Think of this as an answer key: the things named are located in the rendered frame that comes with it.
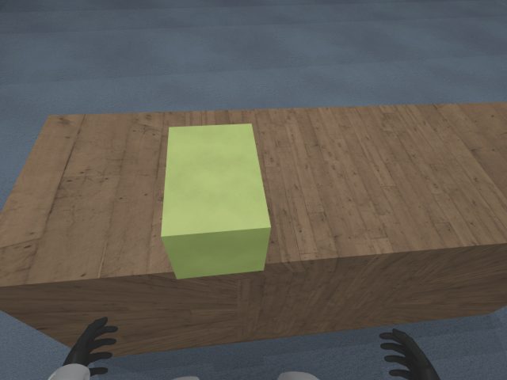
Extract left robot forearm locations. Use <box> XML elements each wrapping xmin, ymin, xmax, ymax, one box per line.
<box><xmin>48</xmin><ymin>363</ymin><xmax>90</xmax><ymax>380</ymax></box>

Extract robot right hand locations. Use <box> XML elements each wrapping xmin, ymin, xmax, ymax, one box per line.
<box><xmin>379</xmin><ymin>329</ymin><xmax>440</xmax><ymax>380</ymax></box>

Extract pedestal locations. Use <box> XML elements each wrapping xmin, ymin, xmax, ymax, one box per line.
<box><xmin>0</xmin><ymin>102</ymin><xmax>507</xmax><ymax>357</ymax></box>

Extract robot left hand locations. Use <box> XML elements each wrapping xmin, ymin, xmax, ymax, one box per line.
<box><xmin>63</xmin><ymin>317</ymin><xmax>118</xmax><ymax>377</ymax></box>

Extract carton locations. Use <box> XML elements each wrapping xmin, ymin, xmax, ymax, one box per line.
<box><xmin>161</xmin><ymin>123</ymin><xmax>271</xmax><ymax>279</ymax></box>

